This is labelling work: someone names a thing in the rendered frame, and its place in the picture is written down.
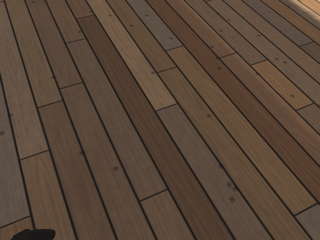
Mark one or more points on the robot left hand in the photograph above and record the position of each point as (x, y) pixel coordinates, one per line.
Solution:
(37, 234)

